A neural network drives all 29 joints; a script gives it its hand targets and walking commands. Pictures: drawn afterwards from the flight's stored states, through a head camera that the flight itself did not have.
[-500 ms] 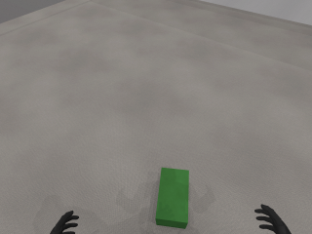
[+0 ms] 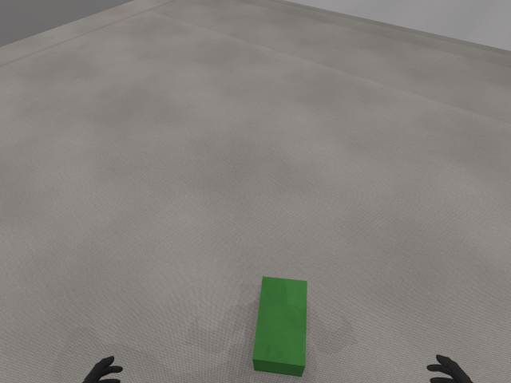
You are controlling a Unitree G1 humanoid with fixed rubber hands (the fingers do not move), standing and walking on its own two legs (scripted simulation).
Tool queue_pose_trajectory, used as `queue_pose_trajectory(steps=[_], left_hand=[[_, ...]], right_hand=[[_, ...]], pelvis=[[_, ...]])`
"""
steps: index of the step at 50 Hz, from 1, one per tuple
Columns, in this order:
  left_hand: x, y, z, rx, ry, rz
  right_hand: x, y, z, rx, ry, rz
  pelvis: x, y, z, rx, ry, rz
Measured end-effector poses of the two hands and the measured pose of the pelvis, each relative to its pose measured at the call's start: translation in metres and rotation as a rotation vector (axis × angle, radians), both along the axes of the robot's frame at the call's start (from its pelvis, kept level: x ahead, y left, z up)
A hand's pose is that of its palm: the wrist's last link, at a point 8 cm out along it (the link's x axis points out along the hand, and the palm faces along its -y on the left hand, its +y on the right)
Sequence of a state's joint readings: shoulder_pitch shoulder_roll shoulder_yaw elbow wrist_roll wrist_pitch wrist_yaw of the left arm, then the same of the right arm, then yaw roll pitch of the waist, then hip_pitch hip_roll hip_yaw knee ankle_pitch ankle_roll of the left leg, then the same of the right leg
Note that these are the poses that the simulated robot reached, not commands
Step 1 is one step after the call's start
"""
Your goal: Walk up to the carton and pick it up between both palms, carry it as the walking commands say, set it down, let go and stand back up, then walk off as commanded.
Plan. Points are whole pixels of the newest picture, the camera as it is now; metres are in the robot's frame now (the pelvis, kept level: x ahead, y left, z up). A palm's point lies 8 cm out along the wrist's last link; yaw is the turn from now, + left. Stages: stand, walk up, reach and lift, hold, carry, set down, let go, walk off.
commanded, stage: stand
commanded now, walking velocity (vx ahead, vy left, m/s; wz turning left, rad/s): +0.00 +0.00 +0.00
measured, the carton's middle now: (281, 324) +0.42 -0.04 -0.70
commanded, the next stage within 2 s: walk off in 0.84 s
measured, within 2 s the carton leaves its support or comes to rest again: neither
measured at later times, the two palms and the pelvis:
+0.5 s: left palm out of the picture +0.08 +0.31 -0.10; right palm out of the picture +0.08 -0.30 -0.10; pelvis -0.01 +0.00 +0.00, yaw +0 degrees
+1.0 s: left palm out of the picture +0.07 +0.31 -0.10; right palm out of the picture +0.08 -0.31 -0.10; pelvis -0.02 +0.00 +0.00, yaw +0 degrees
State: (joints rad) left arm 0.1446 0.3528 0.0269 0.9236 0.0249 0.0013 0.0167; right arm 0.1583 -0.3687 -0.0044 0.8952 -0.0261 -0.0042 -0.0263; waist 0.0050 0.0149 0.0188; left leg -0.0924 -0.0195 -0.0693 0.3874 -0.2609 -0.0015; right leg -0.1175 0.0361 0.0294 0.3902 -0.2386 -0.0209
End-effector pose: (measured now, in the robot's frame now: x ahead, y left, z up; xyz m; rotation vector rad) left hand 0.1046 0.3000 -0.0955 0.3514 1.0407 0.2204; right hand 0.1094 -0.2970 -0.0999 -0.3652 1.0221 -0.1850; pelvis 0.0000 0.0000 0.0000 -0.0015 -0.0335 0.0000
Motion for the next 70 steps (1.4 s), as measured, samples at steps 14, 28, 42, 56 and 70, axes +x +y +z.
queue_pose_trajectory(steps=[14,28,42,56,70], left_hand=[[-0.019,0.006,-0.002,0.003,0.042,0.011],[-0.028,0.010,-0.004,0.005,0.069,0.019],[-0.030,0.013,-0.004,0.007,0.083,0.021],[-0.045,0.010,-0.015,0.006,0.166,0.038],[-0.057,-0.091,-0.037,-0.065,0.296,-0.042]], right_hand=[[-0.021,-0.004,-0.002,-0.005,0.047,-0.012],[-0.030,-0.006,-0.003,-0.010,0.072,-0.019],[-0.033,-0.008,-0.003,-0.013,0.086,-0.027],[-0.037,-0.007,-0.005,-0.009,0.096,-0.042],[-0.122,-0.107,-0.022,-0.062,0.253,-0.220]], pelvis=[[-0.009,0.001,0.002,0.001,-0.004,-0.001],[-0.014,0.002,0.003,0.001,-0.006,-0.001],[-0.015,0.002,0.003,0.002,-0.006,-0.003],[-0.016,0.000,0.002,0.003,0.005,-0.017],[-0.025,-0.079,-0.011,-0.020,0.030,-0.083]])
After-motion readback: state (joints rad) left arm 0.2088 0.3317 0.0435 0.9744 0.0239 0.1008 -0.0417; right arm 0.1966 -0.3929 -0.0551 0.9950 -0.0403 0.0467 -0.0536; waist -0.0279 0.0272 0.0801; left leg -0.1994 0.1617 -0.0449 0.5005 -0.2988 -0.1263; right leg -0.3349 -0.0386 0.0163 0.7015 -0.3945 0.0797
